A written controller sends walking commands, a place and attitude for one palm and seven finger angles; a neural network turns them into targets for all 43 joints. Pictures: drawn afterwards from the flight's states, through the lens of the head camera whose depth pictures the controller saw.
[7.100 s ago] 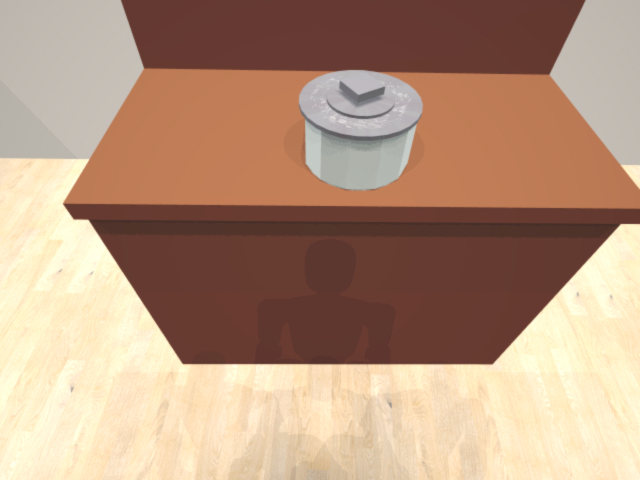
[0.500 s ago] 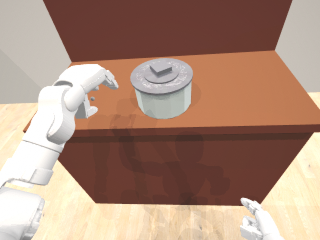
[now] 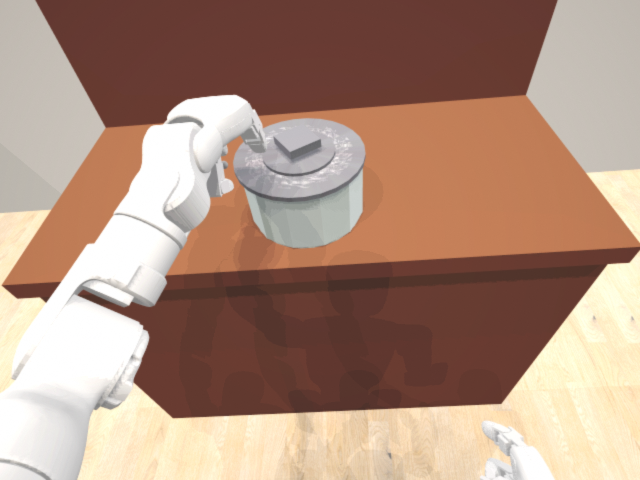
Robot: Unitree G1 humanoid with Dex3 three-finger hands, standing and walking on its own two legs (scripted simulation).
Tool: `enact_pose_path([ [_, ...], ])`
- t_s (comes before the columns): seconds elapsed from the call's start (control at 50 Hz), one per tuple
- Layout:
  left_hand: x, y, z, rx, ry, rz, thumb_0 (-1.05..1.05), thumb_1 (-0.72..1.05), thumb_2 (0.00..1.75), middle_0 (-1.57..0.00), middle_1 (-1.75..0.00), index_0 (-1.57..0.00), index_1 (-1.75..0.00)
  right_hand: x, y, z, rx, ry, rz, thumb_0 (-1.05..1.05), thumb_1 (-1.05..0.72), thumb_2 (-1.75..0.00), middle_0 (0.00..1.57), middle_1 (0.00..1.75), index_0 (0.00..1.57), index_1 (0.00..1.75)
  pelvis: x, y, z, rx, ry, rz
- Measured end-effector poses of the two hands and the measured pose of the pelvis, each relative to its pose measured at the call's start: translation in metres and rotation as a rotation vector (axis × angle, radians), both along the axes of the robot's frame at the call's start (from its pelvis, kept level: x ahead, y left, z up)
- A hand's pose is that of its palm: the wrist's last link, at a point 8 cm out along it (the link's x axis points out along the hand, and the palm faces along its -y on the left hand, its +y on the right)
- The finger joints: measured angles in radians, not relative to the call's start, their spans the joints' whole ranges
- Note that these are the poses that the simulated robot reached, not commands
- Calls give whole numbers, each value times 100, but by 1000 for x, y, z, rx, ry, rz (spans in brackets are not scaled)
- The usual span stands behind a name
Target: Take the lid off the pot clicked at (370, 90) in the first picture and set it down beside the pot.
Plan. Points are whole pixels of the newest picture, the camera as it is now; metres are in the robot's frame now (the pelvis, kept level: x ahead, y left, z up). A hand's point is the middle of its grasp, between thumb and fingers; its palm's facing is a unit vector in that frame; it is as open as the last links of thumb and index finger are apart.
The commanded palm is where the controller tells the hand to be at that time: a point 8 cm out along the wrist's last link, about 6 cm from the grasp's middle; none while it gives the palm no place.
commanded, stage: move the open hand above the knob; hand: left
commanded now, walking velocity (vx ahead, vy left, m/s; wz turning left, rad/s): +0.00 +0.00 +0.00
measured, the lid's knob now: (297, 141) +0.57 +0.07 +0.14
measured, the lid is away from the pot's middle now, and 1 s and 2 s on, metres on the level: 0.00 0.00 0.00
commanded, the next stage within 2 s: lower the open fingers around the knob in 1.66 s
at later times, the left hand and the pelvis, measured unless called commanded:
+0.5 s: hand (274, 125) +0.50 +0.08 +0.21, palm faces -0.25 -0.06 -0.97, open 10.1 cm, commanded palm +0.51 +0.08 +0.27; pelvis +0.02 +0.01 +0.00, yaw -1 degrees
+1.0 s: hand (291, 109) +0.54 +0.07 +0.20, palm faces -0.27 -0.11 -0.96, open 10.1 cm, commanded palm +0.53 +0.08 +0.27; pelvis +0.04 +0.01 +0.00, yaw -3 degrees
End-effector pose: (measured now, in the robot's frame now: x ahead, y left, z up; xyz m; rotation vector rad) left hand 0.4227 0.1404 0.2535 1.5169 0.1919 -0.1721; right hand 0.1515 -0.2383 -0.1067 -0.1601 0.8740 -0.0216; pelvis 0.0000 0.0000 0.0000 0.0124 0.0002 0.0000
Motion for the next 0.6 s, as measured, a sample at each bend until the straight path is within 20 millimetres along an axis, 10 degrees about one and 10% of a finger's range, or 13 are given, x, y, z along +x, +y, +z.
enact_pose_path([
  [0.6,85,-65,13,-9,13,8,0,-36,158,-86,-8,-86,-8,-45,-3,-22,-20,173,-116,1,-91,-90,20,30,20,29,24,9,-1,5,117,-18],
])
